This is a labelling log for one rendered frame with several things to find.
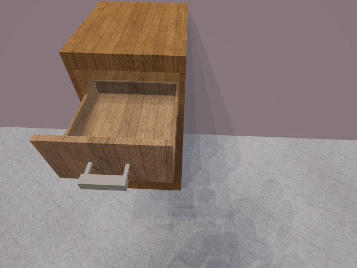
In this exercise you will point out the cabinet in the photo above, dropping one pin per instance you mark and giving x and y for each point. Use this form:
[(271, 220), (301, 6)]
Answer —
[(135, 41)]

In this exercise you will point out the handle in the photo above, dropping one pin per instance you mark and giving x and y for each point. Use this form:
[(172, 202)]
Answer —
[(103, 182)]

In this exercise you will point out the drawer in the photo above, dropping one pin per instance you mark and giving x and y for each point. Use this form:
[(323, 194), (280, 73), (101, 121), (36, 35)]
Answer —
[(118, 122)]

